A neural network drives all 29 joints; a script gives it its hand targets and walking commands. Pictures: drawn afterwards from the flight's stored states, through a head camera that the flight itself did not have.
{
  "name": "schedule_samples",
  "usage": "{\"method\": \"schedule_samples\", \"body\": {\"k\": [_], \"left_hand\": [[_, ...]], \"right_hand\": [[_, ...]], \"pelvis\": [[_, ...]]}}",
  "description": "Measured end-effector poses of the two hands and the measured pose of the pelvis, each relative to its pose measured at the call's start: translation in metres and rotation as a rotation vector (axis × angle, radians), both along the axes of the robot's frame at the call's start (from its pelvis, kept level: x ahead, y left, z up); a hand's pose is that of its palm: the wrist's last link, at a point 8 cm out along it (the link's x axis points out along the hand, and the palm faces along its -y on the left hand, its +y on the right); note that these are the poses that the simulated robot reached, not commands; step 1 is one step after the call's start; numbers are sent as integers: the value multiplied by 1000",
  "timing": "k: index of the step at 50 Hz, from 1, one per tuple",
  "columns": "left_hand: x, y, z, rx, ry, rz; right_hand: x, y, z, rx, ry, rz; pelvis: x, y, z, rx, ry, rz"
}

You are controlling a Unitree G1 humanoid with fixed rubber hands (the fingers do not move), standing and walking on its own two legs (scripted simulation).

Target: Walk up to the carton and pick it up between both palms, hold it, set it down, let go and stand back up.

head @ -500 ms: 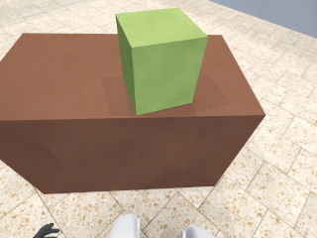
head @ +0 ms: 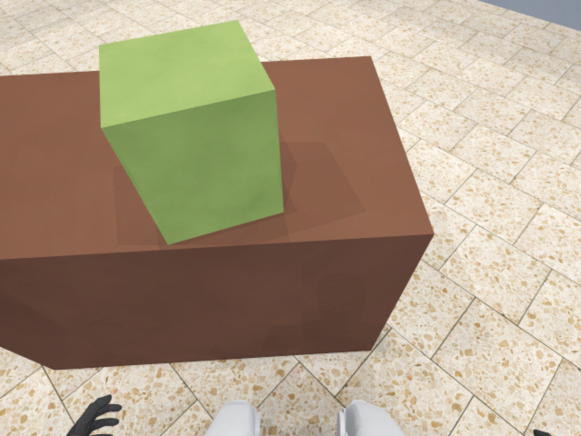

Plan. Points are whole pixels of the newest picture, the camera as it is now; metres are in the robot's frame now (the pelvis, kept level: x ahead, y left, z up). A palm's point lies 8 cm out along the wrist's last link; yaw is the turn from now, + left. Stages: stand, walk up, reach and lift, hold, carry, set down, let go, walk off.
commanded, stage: walk up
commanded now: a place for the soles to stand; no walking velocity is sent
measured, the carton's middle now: (201, 137) +0.54 +0.16 +0.09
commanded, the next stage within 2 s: none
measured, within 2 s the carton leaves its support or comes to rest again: neither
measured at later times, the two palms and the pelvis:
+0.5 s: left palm out of the picture +0.06 +0.37 -0.09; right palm out of the picture +0.11 -0.28 -0.10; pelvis -0.01 +0.04 +0.01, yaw +5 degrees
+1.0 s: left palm out of the picture +0.02 +0.38 -0.09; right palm (478, 434) +0.14 -0.22 -0.07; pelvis +0.00 +0.06 +0.03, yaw +5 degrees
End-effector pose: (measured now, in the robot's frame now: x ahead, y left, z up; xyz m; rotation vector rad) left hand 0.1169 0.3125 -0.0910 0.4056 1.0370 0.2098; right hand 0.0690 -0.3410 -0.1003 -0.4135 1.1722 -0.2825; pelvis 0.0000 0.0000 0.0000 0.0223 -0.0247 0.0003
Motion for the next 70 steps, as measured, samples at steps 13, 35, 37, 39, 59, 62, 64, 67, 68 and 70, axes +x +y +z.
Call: {"method": "schedule_samples", "body": {"k": [13,35,37,39,59,62,64,67,68,70], "left_hand": [[-20,19,18,76,23,93],[-85,63,-4,-6,101,155],[-89,65,-5,-19,120,162],[-89,67,-5,-28,127,171],[-76,61,14,-44,147,174],[-68,57,17,-45,136,165],[-63,54,19,-46,132,157],[-57,51,22,-47,127,145],[-54,50,22,-47,125,142],[-50,48,24,-47,121,134]], "right_hand": [[51,27,-21,94,1,107],[33,80,11,66,13,107],[35,86,14,65,3,114],[36,91,16,66,0,121],[98,122,34,132,-70,160],[103,119,36,136,-77,156],[105,117,38,138,-80,150],[104,113,39,139,-78,140],[103,112,39,139,-75,136],[99,109,40,140,-67,128]], "pelvis": [[-2,1,4,17,-3,51],[-17,49,13,-35,-30,101],[-16,55,15,-29,-29,97],[-15,59,18,-32,-25,98],[5,58,40,-27,-20,85],[6,56,42,-26,-22,83],[7,55,43,-24,-23,81],[8,53,45,-20,-24,78],[8,53,46,-19,-25,77],[8,52,47,-18,-25,74]]}}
